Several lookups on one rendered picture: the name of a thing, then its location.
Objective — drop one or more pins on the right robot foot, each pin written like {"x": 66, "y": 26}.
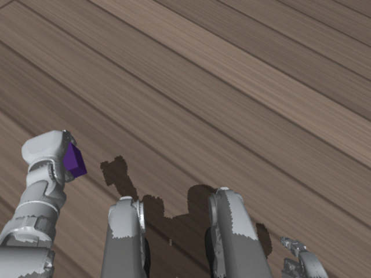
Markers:
{"x": 210, "y": 252}

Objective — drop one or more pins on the cube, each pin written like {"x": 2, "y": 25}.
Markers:
{"x": 73, "y": 161}

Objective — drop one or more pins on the left robot hand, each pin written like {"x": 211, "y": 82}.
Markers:
{"x": 53, "y": 143}

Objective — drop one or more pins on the right robot hand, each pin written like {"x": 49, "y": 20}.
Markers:
{"x": 309, "y": 265}

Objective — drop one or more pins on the left robot arm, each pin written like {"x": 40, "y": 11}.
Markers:
{"x": 26, "y": 240}

